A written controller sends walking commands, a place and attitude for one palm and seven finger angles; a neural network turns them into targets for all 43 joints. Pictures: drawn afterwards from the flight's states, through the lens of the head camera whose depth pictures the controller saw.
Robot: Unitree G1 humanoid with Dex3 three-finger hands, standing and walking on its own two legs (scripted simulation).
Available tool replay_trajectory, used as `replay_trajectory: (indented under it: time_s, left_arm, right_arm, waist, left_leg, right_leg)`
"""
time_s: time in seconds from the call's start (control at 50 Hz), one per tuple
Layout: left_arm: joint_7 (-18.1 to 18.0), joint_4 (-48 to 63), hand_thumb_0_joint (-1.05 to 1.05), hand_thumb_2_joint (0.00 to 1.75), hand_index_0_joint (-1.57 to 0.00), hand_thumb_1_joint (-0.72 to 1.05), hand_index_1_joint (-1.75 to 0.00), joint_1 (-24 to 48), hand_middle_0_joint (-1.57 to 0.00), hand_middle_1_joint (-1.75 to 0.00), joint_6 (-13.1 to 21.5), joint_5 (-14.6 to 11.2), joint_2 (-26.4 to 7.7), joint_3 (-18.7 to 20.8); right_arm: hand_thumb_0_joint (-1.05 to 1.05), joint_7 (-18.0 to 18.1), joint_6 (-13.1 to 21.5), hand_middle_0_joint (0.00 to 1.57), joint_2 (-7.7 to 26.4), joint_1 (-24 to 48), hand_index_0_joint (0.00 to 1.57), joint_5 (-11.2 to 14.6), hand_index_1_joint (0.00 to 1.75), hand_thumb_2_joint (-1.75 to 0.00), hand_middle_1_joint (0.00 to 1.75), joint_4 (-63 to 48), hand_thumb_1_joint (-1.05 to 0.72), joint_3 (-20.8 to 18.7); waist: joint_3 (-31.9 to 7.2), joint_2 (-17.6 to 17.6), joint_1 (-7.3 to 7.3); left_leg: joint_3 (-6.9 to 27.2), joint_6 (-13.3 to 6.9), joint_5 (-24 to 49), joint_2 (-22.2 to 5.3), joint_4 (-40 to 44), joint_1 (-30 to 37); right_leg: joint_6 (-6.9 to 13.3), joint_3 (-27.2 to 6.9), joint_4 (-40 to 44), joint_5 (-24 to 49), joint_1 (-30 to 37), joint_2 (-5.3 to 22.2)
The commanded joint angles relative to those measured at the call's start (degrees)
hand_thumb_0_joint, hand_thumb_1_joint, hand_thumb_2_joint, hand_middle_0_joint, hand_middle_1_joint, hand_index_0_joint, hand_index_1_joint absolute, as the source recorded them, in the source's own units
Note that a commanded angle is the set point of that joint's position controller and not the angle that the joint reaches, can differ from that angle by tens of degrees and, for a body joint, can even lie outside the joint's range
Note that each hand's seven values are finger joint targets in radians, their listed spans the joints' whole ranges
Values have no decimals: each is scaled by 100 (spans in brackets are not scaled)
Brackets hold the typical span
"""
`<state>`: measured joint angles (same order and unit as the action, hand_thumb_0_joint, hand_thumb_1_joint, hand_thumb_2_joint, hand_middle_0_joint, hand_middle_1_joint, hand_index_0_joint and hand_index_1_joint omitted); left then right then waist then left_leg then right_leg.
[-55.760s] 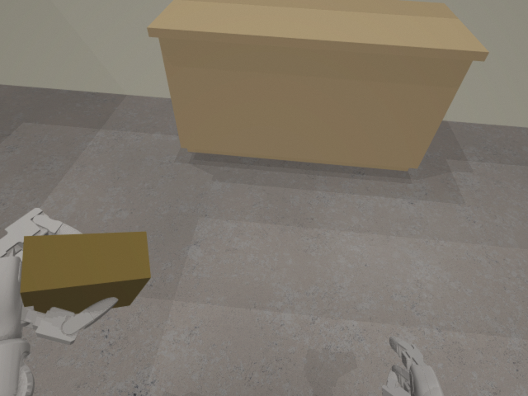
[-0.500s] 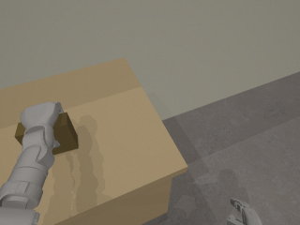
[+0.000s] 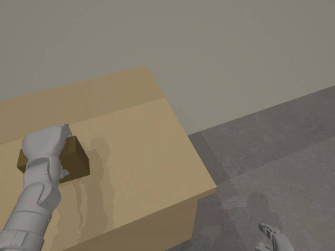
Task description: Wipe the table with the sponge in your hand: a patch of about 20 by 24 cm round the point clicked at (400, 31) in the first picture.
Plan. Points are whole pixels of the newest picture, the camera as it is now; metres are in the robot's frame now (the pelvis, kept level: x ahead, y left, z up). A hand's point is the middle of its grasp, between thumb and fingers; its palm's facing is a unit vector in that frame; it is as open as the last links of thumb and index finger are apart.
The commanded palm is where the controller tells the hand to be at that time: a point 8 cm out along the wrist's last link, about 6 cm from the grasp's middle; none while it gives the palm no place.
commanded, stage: wipe back along the first lane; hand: left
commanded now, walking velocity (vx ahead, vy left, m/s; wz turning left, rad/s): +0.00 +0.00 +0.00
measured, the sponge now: (60, 166) +0.31 +0.32 +0.01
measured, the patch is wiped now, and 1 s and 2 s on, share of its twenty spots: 0.95 0.95 0.95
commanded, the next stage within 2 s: lift the sponge slowly off the table in 1.22 s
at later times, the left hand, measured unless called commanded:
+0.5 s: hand (58, 171) +0.27 +0.29 +0.06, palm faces +0.00 -0.05 -1.00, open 9.8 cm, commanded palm +0.23 +0.27 +0.09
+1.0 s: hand (65, 190) +0.23 +0.25 +0.06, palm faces +0.02 -0.07 -1.00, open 9.8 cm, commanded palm +0.19 +0.25 +0.09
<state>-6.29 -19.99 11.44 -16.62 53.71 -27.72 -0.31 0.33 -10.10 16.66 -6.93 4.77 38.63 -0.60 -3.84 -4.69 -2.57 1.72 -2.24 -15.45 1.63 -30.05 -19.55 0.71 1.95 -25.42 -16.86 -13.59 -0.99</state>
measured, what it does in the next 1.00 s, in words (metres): stands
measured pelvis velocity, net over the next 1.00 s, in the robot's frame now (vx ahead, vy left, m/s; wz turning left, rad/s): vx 0.00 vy -0.02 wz -0.02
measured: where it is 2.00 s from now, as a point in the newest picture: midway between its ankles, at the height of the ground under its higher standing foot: outside the picture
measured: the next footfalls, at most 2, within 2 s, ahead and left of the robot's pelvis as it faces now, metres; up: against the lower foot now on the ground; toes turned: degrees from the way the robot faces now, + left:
none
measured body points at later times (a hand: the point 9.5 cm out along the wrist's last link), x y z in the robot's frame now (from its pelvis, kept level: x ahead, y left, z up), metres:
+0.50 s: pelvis -0.01 -0.01 +0.00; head -0.01 -0.04 +0.45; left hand +0.26 +0.29 +0.11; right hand +0.20 -0.23 -0.10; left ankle -0.01 +0.09 -0.74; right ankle -0.05 -0.12 -0.74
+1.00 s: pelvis +0.00 -0.02 +0.00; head -0.01 -0.07 +0.45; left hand +0.22 +0.25 +0.11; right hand +0.22 -0.24 -0.10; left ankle -0.01 +0.09 -0.74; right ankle -0.05 -0.12 -0.74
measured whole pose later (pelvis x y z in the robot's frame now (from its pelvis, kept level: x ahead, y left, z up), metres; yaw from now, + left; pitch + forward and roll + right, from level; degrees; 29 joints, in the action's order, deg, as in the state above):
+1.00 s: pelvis +0.00 -0.02 +0.00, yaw -1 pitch +2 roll +0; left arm -8.3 5.0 -12.3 -23.7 53.6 -23.5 -4.4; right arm -0.4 -8.3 16.0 -3.4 4.6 35.8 0.5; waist -4.2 -6.4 -4.7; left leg 0.9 -0.6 -16.5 0.4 -30.5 -15.6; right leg 2.2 1.0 -28.6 -18.8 -11.3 -2.1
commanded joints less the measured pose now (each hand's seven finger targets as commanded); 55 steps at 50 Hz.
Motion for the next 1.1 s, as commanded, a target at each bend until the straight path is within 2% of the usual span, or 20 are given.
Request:
replay_trajectory:
  time_s: [0.0, 0.06, 0.12, 0.14, 0.18, 0.22, 0.28, 0.42, 0.46, 0.52, 0.54, 0.62, 0.66, 0.72, 0.86, 0.9, 0.92, 0.94, 1.02, 1.08]
  left_arm:
    - [47, 502, 0, 130, -120, 10, -160, 738, -120, -160, -202, 96, -1059, 127]
    - [96, 603, 0, 130, -120, 10, -160, 735, -120, -160, -247, 98, -853, -50]
    - [94, 799, 0, 130, -120, 10, -160, 318, -120, -160, -219, 88, -921, 124]
    - [94, 915, 0, 130, -120, 10, -160, 215, -120, -160, -205, 85, -646, -123]
    - [84, 977, 0, 130, -120, 10, -160, 96, -120, -160, -241, 78, -513, -211]
    - [50, 1126, 0, 130, -120, 10, -160, -114, -120, -160, -289, 57, -655, -20]
    - [16, 1209, 0, 130, -120, 10, -160, -80, -120, -160, -406, 75, -494, -209]
    - [49, 1422, 0, 130, -120, 10, -160, -278, -120, -160, -588, 35, -480, -195]
    - [80, 1580, 0, 130, -120, 10, -160, -365, -120, -160, -581, 0, -281, -394]
    - [89, 1686, 0, 130, -120, 10, -160, -563, -120, -160, -597, 3, -350, -288]
    - [90, 1767, 0, 130, -120, 10, -160, -588, -120, -160, -587, -11, -148, -477]
    - [67, 1964, 0, 130, -120, 10, -160, -913, -120, -160, -596, -39, -221, -349]
    - [46, 2007, 0, 130, -120, 10, -160, -1276, -120, -160, -584, -99, -248, -281]
    - [17, 2349, 0, 130, -120, 10, -160, -1552, -120, -160, -612, -122, -287, -200]
    - [-69, 2695, 0, 130, -120, 10, -160, -2144, -120, -160, -705, -183, -243, -157]
    - [-77, 2899, 0, 130, -120, 10, -160, -2360, -120, -160, -709, -214, -67, -295]
    - [-90, 2924, 0, 130, -120, 10, -160, -2334, -120, -160, -748, -201, -261, -114]
    - [-88, 2960, 0, 130, -120, 10, -160, -2316, -120, -160, -757, -207, -32, -335]
    - [-82, 3023, 0, 130, -120, 10, -160, -2416, -120, -160, -793, -189, -224, -152]
    - [-80, 3139, 0, 130, -120, 10, -160, -2845, -120, -160, -768, -210, -3, -344]
  right_arm:
    - [0, 59, 261, 20, 737, 797, 20, -8, 30, -90, 30, -894, -90, -176]
    - [0, 57, 261, 20, 702, 853, 20, -13, 30, -90, 30, -957, -90, -150]
    - [0, 29, 278, 20, 685, 957, 20, -20, 30, -90, 30, -1026, -90, -135]
    - [0, 13, 290, 20, 645, 935, 20, -30, 30, -90, 30, -1056, -90, -133]
    - [0, -17, 297, 20, 634, 970, 20, -27, 30, -90, 30, -1074, -90, -129]
    - [0, -25, 299, 20, 650, 1077, 20, -23, 30, -90, 30, -1113, -90, -113]
    - [0, 0, 300, 20, 627, 1069, 20, -30, 30, -90, 30, -1099, -90, -108]
    - [0, 34, 320, 20, 619, 1225, 20, -22, 30, -90, 30, -1118, -90, -76]
    - [0, 27, 347, 20, 584, 1219, 20, -13, 30, -90, 30, -1156, -90, -72]
    - [0, 15, 371, 20, 590, 1281, 20, -27, 30, -90, 30, -1173, -90, -61]
    - [0, 13, 381, 20, 566, 1240, 20, -27, 30, -90, 30, -1179, -90, -74]
    - [0, -6, 420, 20, 565, 1285, 20, -33, 30, -90, 30, -1203, -90, -72]
    - [0, -16, 441, 20, 543, 1261, 20, -26, 30, -90, 30, -1209, -90, -75]
    - [0, -30, 451, 20, 548, 1344, 20, -37, 30, -90, 30, -1240, -90, -80]
    - [0, -35, 475, 20, 501, 1392, 20, -20, 30, -90, 30, -1253, -90, -83]
    - [0, -42, 494, 20, 470, 1414, 20, -24, 30, -90, 30, -1296, -90, -76]
    - [0, -31, 485, 20, 505, 1461, 20, -28, 30, -90, 30, -1276, -90, -80]
    - [0, -22, 486, 20, 463, 1460, 20, -32, 30, -90, 30, -1284, -90, -76]
    - [0, 4, 498, 20, 480, 1523, 20, -33, 30, -90, 30, -1273, -90, -67]
    - [0, -28, 532, 20, 423, 1493, 20, -35, 30, -90, 30, -1307, -90, -58]
  waist:
    - [-1036, 432, -1]
    - [-991, 353, -3]
    - [-1061, 275, -121]
    - [-1055, 257, -76]
    - [-938, 340, -55]
    - [-911, 340, -133]
    - [-846, 473, -69]
    - [-760, 469, -138]
    - [-745, 549, -98]
    - [-728, 496, -153]
    - [-750, 508, -114]
    - [-756, 533, -174]
    - [-724, 744, -191]
    - [-792, 641, -234]
    - [-564, 759, -255]
    - [-641, 779, -261]
    - [-609, 724, -281]
    - [-544, 778, -231]
    - [-478, 743, -286]
    - [-558, 728, -299]
  left_leg:
    - [157, -72, 1797, -7, 264, 764]
    - [177, -69, 1625, -15, 302, 784]
    - [211, -53, 1716, -27, 307, 779]
    - [206, -55, 1758, -33, 263, 842]
    - [194, -48, 1645, -44, 259, 785]
    - [223, -42, 1613, -47, 296, 707]
    - [174, -49, 1464, -25, 277, 697]
    - [172, -58, 1332, -15, 325, 694]
    - [155, -71, 1262, -1, 304, 699]
    - [183, -64, 1311, -11, 322, 668]
    - [149, -77, 1316, -2, 288, 720]
    - [134, -78, 1379, 10, 273, 686]
    - [80, -84, 1391, 45, 216, 622]
    - [80, -71, 1489, 43, 218, 637]
    - [7, -70, 1429, 38, 171, 602]
    - [-11, -76, 1515, 50, 142, 642]
    - [23, -64, 1472, 44, 169, 626]
    - [-17, -79, 1419, 45, 164, 629]
    - [7, -74, 1364, 50, 175, 652]
    - [-33, -78, 1482, 56, 118, 667]
  right_leg:
    - [324, 37, 128, 1784, 258, -160]
    - [330, 44, 147, 1547, 178, -166]
    - [369, -11, 113, 1588, 285, -168]
    - [353, 39, 83, 1591, 236, -174]
    - [345, 37, 98, 1534, 148, -183]
    - [367, -29, 90, 1516, 208, -184]
    - [333, -12, 95, 1459, 176, -185]
    - [351, -96, 108, 1376, 241, -181]
    - [314, -52, 112, 1346, 238, -170]
    - [344, -119, 92, 1401, 276, -178]
    - [320, -65, 80, 1413, 270, -173]
    - [330, -168, 66, 1646, 365, -168]
    - [285, -185, 46, 1879, 478, -141]
    - [296, -281, 5, 2064, 553, -133]
    - [250, -305, -1, 2134, 511, -120]
    - [235, -304, -29, 2333, 573, -101]
    - [265, -406, -20, 2246, 550, -120]
    - [240, -340, -13, 2200, 516, -109]
    - [251, -466, 37, 2134, 482, -109]
    - [233, -395, -31, 2322, 560, -94]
